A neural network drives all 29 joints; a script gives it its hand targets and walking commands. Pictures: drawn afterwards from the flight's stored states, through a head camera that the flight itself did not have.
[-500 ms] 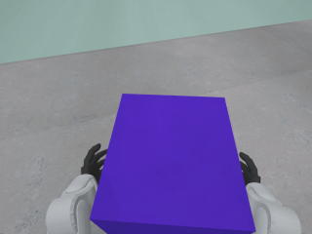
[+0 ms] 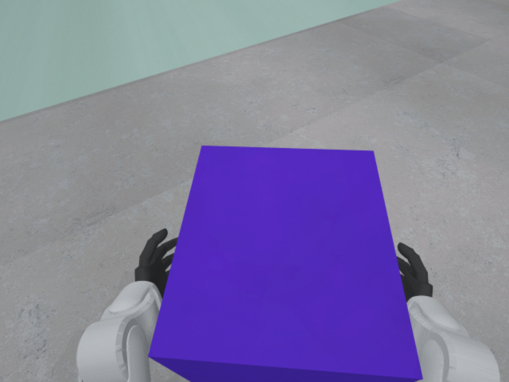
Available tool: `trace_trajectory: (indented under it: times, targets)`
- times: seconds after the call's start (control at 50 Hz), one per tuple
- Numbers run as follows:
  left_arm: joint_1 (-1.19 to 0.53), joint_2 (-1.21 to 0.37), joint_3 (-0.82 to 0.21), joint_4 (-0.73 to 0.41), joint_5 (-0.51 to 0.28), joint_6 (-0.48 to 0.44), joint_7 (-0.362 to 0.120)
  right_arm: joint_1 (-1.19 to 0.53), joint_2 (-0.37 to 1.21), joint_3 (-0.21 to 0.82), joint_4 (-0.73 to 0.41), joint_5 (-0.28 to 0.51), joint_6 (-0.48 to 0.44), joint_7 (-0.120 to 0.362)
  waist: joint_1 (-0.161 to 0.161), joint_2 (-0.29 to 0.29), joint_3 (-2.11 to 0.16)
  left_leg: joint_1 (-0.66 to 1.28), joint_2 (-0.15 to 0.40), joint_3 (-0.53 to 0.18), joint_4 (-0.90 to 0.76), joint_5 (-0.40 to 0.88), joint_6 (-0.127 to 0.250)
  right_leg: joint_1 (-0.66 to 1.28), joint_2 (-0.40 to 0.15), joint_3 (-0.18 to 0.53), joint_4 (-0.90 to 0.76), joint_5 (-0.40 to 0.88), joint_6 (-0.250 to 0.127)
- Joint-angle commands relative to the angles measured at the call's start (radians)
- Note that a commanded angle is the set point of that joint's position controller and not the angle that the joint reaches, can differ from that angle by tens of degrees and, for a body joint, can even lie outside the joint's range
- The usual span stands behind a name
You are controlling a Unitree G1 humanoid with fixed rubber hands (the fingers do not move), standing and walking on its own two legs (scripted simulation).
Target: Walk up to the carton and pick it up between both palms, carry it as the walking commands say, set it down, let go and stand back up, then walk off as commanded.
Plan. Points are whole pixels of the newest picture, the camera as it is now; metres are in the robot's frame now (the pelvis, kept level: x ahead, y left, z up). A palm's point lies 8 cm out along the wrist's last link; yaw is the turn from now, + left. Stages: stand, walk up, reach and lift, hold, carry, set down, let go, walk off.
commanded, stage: carry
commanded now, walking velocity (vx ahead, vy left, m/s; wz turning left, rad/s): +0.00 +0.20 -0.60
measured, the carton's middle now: (280, 278) +0.28 -0.01 +0.02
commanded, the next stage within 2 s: none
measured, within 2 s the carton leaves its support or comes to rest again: neither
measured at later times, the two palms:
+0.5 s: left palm (159, 259) +0.27 +0.17 +0.08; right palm (406, 364) +0.16 -0.15 +0.06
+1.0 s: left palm (147, 228) +0.33 +0.20 +0.08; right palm out of the picture +0.11 -0.06 +0.07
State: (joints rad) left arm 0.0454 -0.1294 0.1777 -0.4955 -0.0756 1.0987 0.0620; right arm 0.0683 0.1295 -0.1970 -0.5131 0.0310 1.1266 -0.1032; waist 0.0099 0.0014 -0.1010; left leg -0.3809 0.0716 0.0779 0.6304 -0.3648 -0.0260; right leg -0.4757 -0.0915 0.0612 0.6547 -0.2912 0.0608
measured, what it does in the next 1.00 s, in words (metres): steps to the left, turning right: right foot, then left foot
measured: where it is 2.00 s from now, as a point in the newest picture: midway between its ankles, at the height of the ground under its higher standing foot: outside the picture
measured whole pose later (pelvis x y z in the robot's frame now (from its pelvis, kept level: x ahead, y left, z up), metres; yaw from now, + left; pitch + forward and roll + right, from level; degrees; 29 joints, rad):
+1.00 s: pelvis +0.04 +0.22 +0.00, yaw -39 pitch +6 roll +0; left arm 0.04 -0.12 0.18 -0.51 -0.08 1.11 0.07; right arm 0.07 0.13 -0.19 -0.51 0.04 1.11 -0.10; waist 0.01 0.00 -0.09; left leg -0.35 0.09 0.34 0.63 -0.37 0.06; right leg -0.44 -0.05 -0.18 0.78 -0.45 0.06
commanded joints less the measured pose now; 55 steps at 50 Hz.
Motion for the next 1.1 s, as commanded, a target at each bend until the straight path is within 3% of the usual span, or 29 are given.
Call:
trace_trajectory:
  times: [0.0,0.04,0.08,0.22,0.26,0.28,0.3,0.32,0.34,0.38,0.42,0.48,0.6,0.62,0.64,0.66,0.68,0.7,0.72,0.76,0.78,0.9,0.94,0.96,0.98,1.0,1.02,1.04,1.08]
  targets:
    - [-0.426,-0.659,-0.788,-0.239,-0.162,0.009,-0.099,-0.375,0.700,0.798,-0.140,0.231,-0.031,0.139,-0.006,0.278,-0.090,0.106,0.417,-0.292,-0.367,0.078,0.162,-0.238,0.046,-0.110,0.547,-0.366,-0.027]
    - [-0.464,-0.699,-0.812,-0.193,-0.166,0.009,-0.099,-0.403,0.711,0.781,-0.126,0.220,-0.032,0.148,0.003,0.138,-0.100,0.086,0.279,-0.096,-0.317,0.148,0.131,-0.192,0.019,-0.108,0.591,-0.183,-0.031]
    - [-0.513,-0.723,-0.828,-0.202,-0.190,0.007,-0.102,-0.423,0.718,0.760,-0.124,0.216,-0.043,0.153,0.008,0.183,-0.109,0.159,0.215,0.023,-0.250,0.326,0.102,-0.201,0.025,-0.166,0.521,-0.171,-0.030]
    - [-0.442,-0.700,-0.801,-0.219,-0.186,0.001,-0.097,-0.389,0.735,0.797,-0.154,0.230,-0.050,0.129,-0.002,0.195,-0.241,0.281,0.273,0.030,-0.094,0.629,0.170,-0.030,0.041,-0.221,0.159,-0.175,-0.054]
    - [-0.415,-0.700,-0.789,-0.205,-0.180,-0.005,-0.101,-0.417,0.734,0.817,-0.175,0.235,-0.052,0.124,0.024,0.147,-0.268,0.231,0.247,0.091,0.013,0.593,0.120,0.128,0.043,-0.213,-0.084,-0.028,-0.071]
    - [-0.377,-0.700,-0.772,-0.181,-0.172,-0.004,-0.104,-0.414,0.720,0.818,-0.170,0.231,-0.051,0.121,0.045,0.044,-0.270,0.090,0.230,0.115,0.129,0.547,0.062,0.298,-0.014,-0.099,-0.217,0.092,-0.095]
    - [-0.385,-0.688,-0.768,-0.185,-0.179,-0.007,-0.108,-0.413,0.720,0.822,-0.181,0.226,-0.051,0.122,0.038,-0.191,-0.263,-0.197,0.142,0.119,0.284,0.111,-0.006,0.489,-0.260,0.216,-0.230,0.467,-0.169]
    - [-0.372,-0.690,-0.761,-0.178,-0.181,-0.010,-0.108,-0.424,0.722,0.833,-0.207,0.238,-0.046,0.124,0.012,-0.340,-0.247,-0.396,0.042,0.039,0.428,-0.322,-0.038,0.555,-0.411,0.480,-0.232,0.795,-0.276]
    - [-0.364,-0.693,-0.763,-0.175,-0.175,-0.007,-0.105,-0.417,0.726,0.830,-0.179,0.242,-0.038,0.128,-0.006,-0.262,-0.223,-0.391,0.050,-0.062,0.521,-0.354,-0.030,0.485,-0.419,0.464,-0.228,0.833,-0.301]
    - [-0.368,-0.708,-0.768,-0.174,-0.172,-0.003,-0.106,-0.445,0.741,0.832,-0.171,0.248,-0.044,0.132,0.002,-0.131,-0.206,-0.334,0.031,-0.075,0.521,-0.212,-0.019,0.395,-0.312,0.262,-0.242,0.711,-0.235]
    - [-0.401,-0.725,-0.783,-0.208,-0.181,-0.013,-0.114,-0.451,0.785,0.846,-0.172,0.251,-0.052,0.133,0.007,-0.137,-0.205,-0.285,0.009,-0.031,0.467,-0.109,-0.028,0.379,-0.227,0.139,-0.211,0.672,-0.203]
    - [-0.387,-0.740,-0.789,-0.232,-0.186,-0.030,-0.118,-0.450,0.804,0.863,-0.203,0.268,-0.069,0.133,0.010,-0.189,-0.243,-0.244,-0.014,-0.002,0.401,-0.060,-0.041,0.394,-0.199,0.114,-0.190,0.739,-0.186]
    - [-0.360,-0.679,-0.772,-0.222,-0.168,-0.022,-0.108,-0.448,0.735,0.871,-0.210,0.273,-0.049,0.129,-0.004,-0.309,-0.210,0.081,-0.075,0.079,-0.036,0.053,-0.032,0.140,-0.129,0.094,-0.217,0.253,-0.125]
    - [-0.371,-0.668,-0.782,-0.222,-0.168,-0.016,-0.105,-0.434,0.726,0.860,-0.196,0.266,-0.042,0.129,-0.011,-0.254,-0.212,0.182,-0.055,0.071,-0.153,0.048,-0.026,0.084,-0.094,0.071,-0.146,0.190,-0.103]
    - [-0.381,-0.662,-0.793,-0.234,-0.168,-0.009,-0.100,-0.417,0.723,0.842,-0.170,0.262,-0.038,0.130,-0.014,-0.024,-0.216,0.282,0.113,-0.112,-0.274,0.051,0.009,-0.025,-0.014,-0.022,0.054,0.015,-0.060]
    - [-0.396,-0.654,-0.803,-0.263,-0.171,-0.002,-0.099,-0.386,0.698,0.822,-0.160,0.255,-0.041,0.132,-0.019,0.357,-0.190,0.328,0.405,-0.392,-0.337,0.357,0.106,-0.249,0.120,-0.180,0.327,-0.343,0.006]
    - [-0.415,-0.656,-0.814,-0.268,-0.179,0.003,-0.097,-0.355,0.698,0.808,-0.151,0.245,-0.040,0.138,-0.006,0.355,-0.152,0.209,0.447,-0.330,-0.301,0.453,0.181,-0.212,0.067,-0.136,0.515,-0.443,-0.017]
    - [-0.433,-0.663,-0.814,-0.238,-0.173,0.006,-0.092,-0.366,0.691,0.797,-0.142,0.241,-0.033,0.145,-0.002,0.248,-0.135,0.134,0.394,-0.225,-0.289,0.382,0.186,-0.157,0.057,-0.116,0.606,-0.352,-0.023]
    - [-0.431,-0.690,-0.818,-0.210,-0.172,0.007,-0.096,-0.385,0.705,0.798,-0.157,0.239,-0.035,0.148,-0.001,0.158,-0.133,0.127,0.316,-0.121,-0.285,0.334,0.162,-0.156,0.040,-0.109,0.616,-0.248,-0.025]
    - [-0.476,-0.723,-0.839,-0.203,-0.193,0.006,-0.098,-0.393,0.718,0.778,-0.140,0.234,-0.040,0.156,0.007,0.170,-0.122,0.179,0.208,0.035,-0.248,0.385,0.101,-0.178,0.035,-0.153,0.555,-0.179,-0.027]
    - [-0.501,-0.720,-0.842,-0.214,-0.198,0.005,-0.097,-0.400,0.709,0.767,-0.142,0.233,-0.044,0.159,0.006,0.225,-0.122,0.216,0.197,0.064,-0.225,0.423,0.102,-0.192,0.045,-0.176,0.531,-0.182,-0.024]
    - [-0.446,-0.689,-0.813,-0.228,-0.196,0.008,-0.091,-0.378,0.726,0.803,-0.172,0.243,-0.045,0.136,-0.002,0.180,-0.216,0.277,0.273,0.018,-0.119,0.625,0.179,-0.026,0.040,-0.208,0.198,-0.185,-0.054]
    - [-0.412,-0.689,-0.801,-0.203,-0.192,0.008,-0.093,-0.398,0.726,0.819,-0.186,0.248,-0.043,0.130,0.014,0.150,-0.253,0.308,0.255,0.068,-0.021,0.677,0.158,0.068,0.064,-0.242,-0.008,-0.106,-0.075]
    - [-0.398,-0.691,-0.796,-0.199,-0.189,0.007,-0.094,-0.383,0.718,0.818,-0.176,0.243,-0.040,0.128,0.030,0.128,-0.280,0.255,0.240,0.115,0.059,0.683,0.113,0.192,0.047,-0.212,-0.182,0.037,-0.080]
    - [-0.379,-0.697,-0.792,-0.202,-0.188,0.003,-0.097,-0.375,0.708,0.809,-0.167,0.239,-0.041,0.126,0.050,0.041,-0.288,0.058,0.226,0.120,0.168,0.529,0.044,0.394,-0.059,-0.037,-0.248,0.174,-0.114]
    - [-0.381,-0.679,-0.781,-0.197,-0.188,0.000,-0.100,-0.358,0.718,0.824,-0.168,0.232,-0.037,0.126,0.024,-0.265,-0.275,-0.254,0.101,0.117,0.330,-0.107,-0.015,0.577,-0.347,0.344,-0.234,0.678,-0.221]
    - [-0.366,-0.696,-0.782,-0.175,-0.185,0.002,-0.102,-0.405,0.706,0.827,-0.197,0.245,-0.033,0.131,0.005,-0.319,-0.233,-0.369,0.053,-0.007,0.456,-0.342,-0.029,0.557,-0.415,0.478,-0.232,0.876,-0.301]
    - [-0.349,-0.695,-0.782,-0.164,-0.175,0.006,-0.099,-0.410,0.704,0.824,-0.180,0.248,-0.029,0.133,-0.006,-0.217,-0.227,-0.331,0.065,-0.071,0.502,-0.352,-0.017,0.497,-0.386,0.378,-0.220,0.858,-0.295]
    - [-0.389,-0.718,-0.787,-0.184,-0.179,0.004,-0.105,-0.460,0.736,0.838,-0.185,0.260,-0.038,0.139,0.009,-0.134,-0.207,-0.259,0.037,-0.029,0.424,-0.178,-0.009,0.409,-0.277,0.158,-0.244,0.673,-0.220]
